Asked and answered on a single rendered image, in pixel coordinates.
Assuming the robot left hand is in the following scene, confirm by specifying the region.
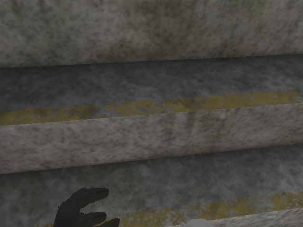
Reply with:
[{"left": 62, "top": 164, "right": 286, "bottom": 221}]
[{"left": 51, "top": 187, "right": 120, "bottom": 227}]

